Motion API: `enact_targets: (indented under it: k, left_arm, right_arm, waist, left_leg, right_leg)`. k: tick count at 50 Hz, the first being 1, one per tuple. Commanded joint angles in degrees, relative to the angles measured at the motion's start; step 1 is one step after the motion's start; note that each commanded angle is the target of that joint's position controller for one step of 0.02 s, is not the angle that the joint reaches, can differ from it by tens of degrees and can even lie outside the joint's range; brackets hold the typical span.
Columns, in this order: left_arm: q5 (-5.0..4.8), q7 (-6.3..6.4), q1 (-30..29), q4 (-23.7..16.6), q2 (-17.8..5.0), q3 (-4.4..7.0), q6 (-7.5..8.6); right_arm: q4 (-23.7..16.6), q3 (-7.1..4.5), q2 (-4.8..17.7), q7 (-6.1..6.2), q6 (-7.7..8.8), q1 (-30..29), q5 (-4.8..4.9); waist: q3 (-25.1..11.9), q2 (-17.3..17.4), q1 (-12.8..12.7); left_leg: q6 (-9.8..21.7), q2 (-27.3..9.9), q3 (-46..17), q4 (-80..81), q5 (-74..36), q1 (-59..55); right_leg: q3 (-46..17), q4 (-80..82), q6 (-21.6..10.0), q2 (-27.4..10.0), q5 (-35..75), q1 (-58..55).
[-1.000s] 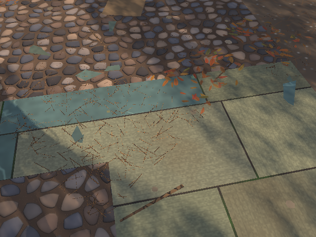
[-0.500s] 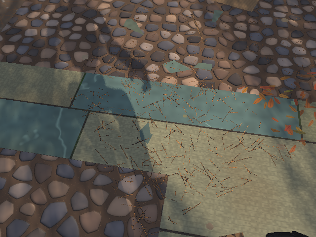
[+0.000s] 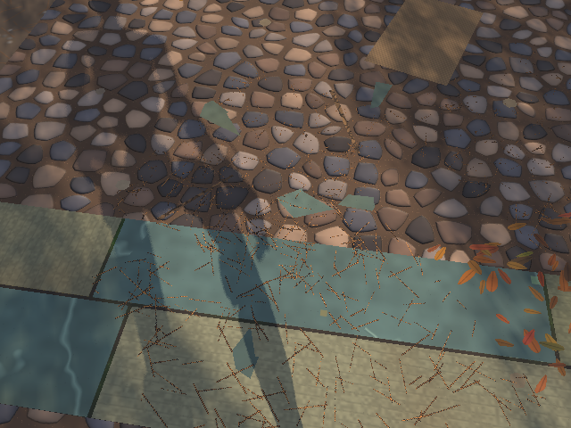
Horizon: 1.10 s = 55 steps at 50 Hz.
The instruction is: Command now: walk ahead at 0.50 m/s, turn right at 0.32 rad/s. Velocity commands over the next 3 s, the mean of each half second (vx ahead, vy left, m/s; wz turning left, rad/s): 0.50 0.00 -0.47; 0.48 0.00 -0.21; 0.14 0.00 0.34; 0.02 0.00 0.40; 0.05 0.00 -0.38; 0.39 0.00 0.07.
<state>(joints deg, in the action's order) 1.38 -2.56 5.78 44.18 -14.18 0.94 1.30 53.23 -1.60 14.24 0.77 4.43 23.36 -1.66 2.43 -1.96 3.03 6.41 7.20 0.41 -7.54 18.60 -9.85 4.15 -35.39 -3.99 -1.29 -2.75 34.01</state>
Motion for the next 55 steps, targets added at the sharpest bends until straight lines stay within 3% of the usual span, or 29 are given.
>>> enact_targets:
  k: [1, 2, 3, 4, 5, 6, 8, 9, 11, 13, 18, 23, 26, 28, 29, 30, 31, 32, 33, 34, 36, 39, 45, 47, 50, 52, 53, 54, 55]
  left_arm:
    - [0.1, 0.62, 1.8, -2.81, -5.82, 1.56, 1.22]
    - [0.17, 0.97, 9.36, -0.47, -7.19, 2.24, 1.53]
    - [0.9, 1.39, 18.24, 1.97, -8.65, 3.05, 2.01]
    - [1.71, 2.22, 24.99, 2.81, -15.07, 5.03, 1.69]
    - [0.17, 1.83, 21.25, 2.51, -16.1, 5.51, 1.05]
    - [-1.74, 1.32, 17.12, 2.24, -14.22, 5.48, 0.86]
    - [-1.08, 1.44, 12.21, 1.56, -8.64, 4.14, 0.65]
    - [-1.13, 1.75, 11.68, 1.92, -7.56, 3.74, 0.92]
    - [-1.3, 1.86, 12.05, 2.24, -8.17, 3.75, 1.77]
    - [-1.44, 1.85, 13.53, 2.66, -9.92, 4.3, 2.32]
    - [-1.7, 2.11, 18.74, 3.36, -10.52, 4.79, 1.88]
    - [-0.71, 2.82, 22.59, 3.37, -11.15, 5.16, 1.34]
    - [-0.36, 3.4, 19.1, 2.2, -11.93, 5.3, 1.56]
    - [-0.75, 2.86, 17.74, 2.43, -11.58, 4.93, 2.26]
    - [-1.25, 2.4, 18.25, 1.38, -8.53, 3.93, 2.83]
    - [-2.66, 2.3, 25.99, 0.57, -3.9, 3.02, 2.77]
    - [-0.43, 2.75, 25.28, 2.02, -8.25, 3.29, 2.22]
    - [0.11, 2.45, 20.54, 1.95, -8.77, 3.49, 1.96]
    - [0.25, 2.05, 16.82, 1.15, -7.94, 3.15, 2.03]
    - [0.41, 1.63, 15.12, 0.63, -7.46, 3.11, 1.78]
    - [1.0, 0.95, 15.54, 0.78, -6.58, 2.77, 0.84]
    - [1.25, 0.49, 12.83, -0.03, -5.76, 2.35, 0.37]
    - [0.76, -0.27, -1.79, -4.42, -2.93, 0.19, 0.95]
    - [0.47, 0.08, -3.42, -4.55, -2.54, -0.19, 1.3]
    - [0.46, 1.12, -2.06, -3.73, -3.22, -0.07, 2.07]
    - [1.3, 2.05, 6.38, -0.43, -4.63, 0.59, 3.07]
    - [2.23, 2.68, 11.94, 1.17, -7.51, 1.37, 3.86]
    - [3.05, 3.12, 17.82, 1.12, -12.33, 2.44, 3.88]
    - [-0.16, 2.91, 17.65, 0.7, -12.85, 3.28, 2.52]
  right_arm:
    - [-1.05, -1.55, 9.23, 1.3, 0.43, 0.88, -0.65]
    - [-1.15, -1.75, 10.11, 1.44, 0.06, 0.18, -0.89]
    - [-1.94, -1.84, 10.86, 1.44, -0.05, -1.87, -0.32]
    - [-5.04, -0.92, 8.12, 1.08, 0.62, -1.78, 0.8]
    - [-6.36, -1.13, 6.97, 0.09, 1.11, 0.75, 1.02]
    - [-6.91, -0.99, 8.29, -0.23, 1.34, -2.92, -0.54]
    - [-8.43, -0.75, 7.86, -0.82, 1.98, -6.87, 0.06]
    - [-9.03, -0.65, 7.42, -0.89, 1.05, -7.35, -0.66]
    - [-9.25, -0.14, 5.91, -1.26, -1.06, -5.79, -1.48]
    - [-10.55, 0.12, 5.27, -1.44, -1.93, -7.92, -1.47]
    - [-14.96, 0.61, 4.8, -1.84, -1.99, -20.09, -0.93]
    - [-17.99, 1.12, 5.32, -2.03, -1.16, -27.61, -0.23]
    - [-17.0, 0.61, 7.21, -1.79, -0.41, -22.66, -0.07]
    - [-13.2, -0.69, 9.73, -0.76, 0.57, -10.35, -0.4]
    - [-12.48, -1.55, 12.89, 0.15, 1.11, -1.91, -1.51]
    - [-11.85, -3.21, 18.43, 0.4, 0.29, 0.8, -2.11]
    - [-11.43, -3.05, 14.81, -0.17, -0.51, -1.47, -0.56]
    - [-12.18, -2.13, 10.26, -0.51, -0.57, -5.62, -0.05]
    - [-11.95, -1.52, 7.62, -0.83, -0.35, -7.94, -0.19]
    - [-11.25, -1.24, 6.79, -0.78, -0.07, -8.19, -0.26]
    - [-9.39, -1.12, 6.52, -0.96, 0.79, -6.76, 0.21]
    - [-7.38, -1.45, 7.25, -1.37, 1.86, -4.07, 0.98]
    - [-4.21, -1.68, 7.42, -1.57, 1.26, 0.06, 1.23]
    - [-2.89, -1.71, 7.79, -1.6, 1.01, 1.77, 1.11]
    - [-1.13, -1.6, 7.81, -1.32, 0.58, 3.09, 1.14]
    - [-0.74, -1.53, 7.87, -0.87, 0.22, 1.81, 1.91]
    - [-1.47, -1.11, 6.71, -0.7, 0.48, 2.09, 2.44]
    - [-3.35, 0.08, 2.01, -0.34, 0.59, 6.18, 3.25]
    - [-1.94, -0.61, 3.66, 0.75, -0.85, 9.86, 3.85]
  waist:
    - [-2.0, 7.27, -3.63]
    - [-5.83, 7.63, -6.75]
    - [-9.8, 6.5, -11.59]
    - [-16.07, -2.24, -12.91]
    - [-19.41, -11.27, -7.51]
    - [-13.25, -1.76, -6.94]
    - [-2.19, 4.44, -4.06]
    - [-0.19, 4.53, -2.53]
    - [-0.98, 2.15, -1.04]
    - [-1.05, 1.0, -1.2]
    - [-0.33, -1.08, -5.68]
    - [-0.97, -1.99, -8.76]
    - [-1.98, -2.94, -5.5]
    - [-7.57, -0.29, 0.34]
    - [-14.79, 4.37, 3.53]
    - [-21.02, 17.92, 0.4]
    - [-16.64, 11.96, -0.69]
    - [-8.38, 5.35, -1.22]
    - [-4.55, 2.91, -1.52]
    - [-2.62, 4.83, -2.24]
    - [-2.6, 8.17, -3.52]
    - [-2.5, 7.89, -3.89]
    - [0.7, 7.37, -1.02]
    - [0.87, 7.07, -0.51]
    - [-0.78, 7.67, -1.17]
    - [-3.85, 5.5, -5.26]
    - [-8.13, 2.91, -7.03]
    - [-17.21, -7.66, -7.17]
    - [-25.32, -11.1, -7.22]
  left_leg:
    - [-0.58, -18.07, 1.29, -15.53, -72.95, -0.68]
    - [-0.93, -18.01, 1.81, -25.32, -74.61, -0.07]
    - [-1.35, -17.04, 3.48, -38.42, -65.31, 7.73]
    - [-3.04, -11.35, 6.73, -60.37, -38.52, 24.09]
    - [-4.7, 0.09, 0.85, -75.75, 10.36, 43.69]
    - [-3.55, -5.32, -6.27, -75.9, 5.6, 48.65]
    - [-4.01, -9.64, -4.76, -67.63, 0.0, 47.34]
    - [-4.94, -10.76, -4.56, -64.19, -0.04, 45.15]
    - [-6.73, -11.47, -3.21, -59.45, -0.46, 41.73]
    - [-8.22, -11.73, -1.63, -54.49, -2.98, 42.35]
    - [-9.97, -11.04, -0.23, -38.59, -15.37, 45.91]
    - [-8.86, -8.42, -0.78, -29.43, -16.47, 46.41]
    - [-6.42, -7.07, -1.52, -22.84, -13.03, 36.06]
    - [-3.48, -6.38, -0.97, -17.91, -12.55, 18.96]
    - [-0.45, -16.77, -11.58, -16.62, -3.78, 6.55]
    - [7.47, -31.14, -38.08, -12.27, 0.25, -6.92]
    - [8.37, -31.13, -45.29, -9.09, 6.87, -2.22]
    - [7.42, -28.42, -36.56, -8.07, 6.99, 5.54]
    - [6.14, -25.38, -29.16, -6.91, 1.05, 10.88]
    - [4.81, -22.72, -23.55, -5.96, -5.14, 13.87]
    - [3.89, -19.78, -17.09, -4.89, -14.62, 16.59]
    - [5.18, -19.48, -13.14, -2.94, -20.21, 16.08]
    - [4.33, -16.76, -5.79, -0.04, -23.04, 17.0]
    - [3.35, -16.74, -3.87, -3.13, -34.22, 16.3]
    - [1.37, -17.4, -4.18, -9.9, -46.18, 13.3]
    - [-0.77, -14.8, -4.37, -20.11, -47.84, 13.45]
    - [-2.26, -12.23, -3.6, -28.37, -37.3, 19.35]
    - [-4.08, -7.67, -0.6, -44.32, -4.7, 31.75]
    - [-4.27, -2.66, -1.06, -57.84, 18.97, 35.18]
  right_leg:
    - [3.14, 2.08, -3.51, 5.63, -7.11, -7.94]
    - [2.76, 4.29, -4.89, 6.98, -8.27, -14.98]
    - [-0.95, 8.49, -7.26, 4.78, -5.4, -27.66]
    - [-20.54, 8.43, -13.41, -9.36, -6.34, -43.12]
    - [-48.39, 14.9, -21.59, -19.49, 2.48, -52.7]
    - [-41.86, 16.33, -20.01, -16.93, -1.8, -47.58]
    - [-30.5, 20.59, -15.9, -12.79, 0.88, -32.1]
    - [-27.14, 21.53, -14.4, -10.22, 4.65, -27.13]
    - [-22.77, 22.92, -13.33, -7.1, 8.9, -22.93]
    - [-20.67, 23.87, -13.08, -5.22, 10.82, -21.28]
    - [-20.06, 22.81, -8.88, -2.29, 12.69, -24.98]
    - [-23.99, 17.96, -8.15, -3.93, 17.94, -32.92]
    - [-25.51, 14.41, -5.87, -5.51, 20.77, -32.38]
    - [-22.09, 0.8, -3.51, -2.04, 27.51, -29.74]
    - [-18.85, -12.95, -2.27, 0.84, 15.21, -23.44]
    - [-11.73, -29.65, 0.11, 10.45, -21.83, -6.58]
    - [-11.91, -35.19, -0.41, 7.13, -26.34, 0.17]
    - [-12.34, -35.77, -0.26, 4.83, -21.15, 0.92]
    - [-11.79, -33.35, -0.03, 3.27, -17.97, 0.35]
    - [-11.22, -30.89, 0.19, 1.97, -17.02, -0.43]
    - [-10.27, -28.16, 1.02, 1.44, -16.37, -3.22]
    - [-8.87, -25.07, 1.95, 0.76, -14.0, -0.74]
    - [-2.59, -6.57, 3.62, -2.14, -2.64, -0.9]
    - [-0.84, -1.63, 3.26, -0.54, -1.39, -4.72]
    - [-1.19, 2.55, 1.58, 1.44, -0.95, -10.4]
    - [-1.36, 10.99, -0.05, 2.97, 4.57, -21.34]
    - [-5.35, 10.59, -1.14, -2.64, 16.88, -32.57]
    - [-19.43, 4.88, -6.45, -20.55, 44.87, -49.18]
    - [-27.32, 5.83, -13.34, -26.8, 53.54, -50.56]
